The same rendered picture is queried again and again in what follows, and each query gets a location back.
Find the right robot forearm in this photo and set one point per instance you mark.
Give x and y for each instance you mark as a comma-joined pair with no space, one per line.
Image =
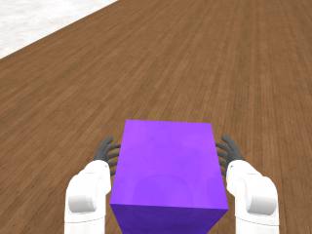
256,199

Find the left robot forearm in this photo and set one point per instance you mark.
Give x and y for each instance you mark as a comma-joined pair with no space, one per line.
85,200

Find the robot left hand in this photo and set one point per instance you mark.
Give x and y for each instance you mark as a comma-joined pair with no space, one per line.
102,155

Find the carton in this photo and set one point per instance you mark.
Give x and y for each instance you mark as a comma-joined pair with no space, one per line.
168,179

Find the robot right hand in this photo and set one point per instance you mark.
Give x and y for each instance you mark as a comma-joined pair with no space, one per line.
233,153

